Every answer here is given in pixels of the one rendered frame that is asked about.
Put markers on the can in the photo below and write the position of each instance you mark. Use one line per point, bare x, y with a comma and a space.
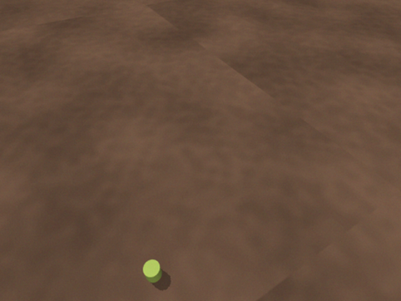
152, 271

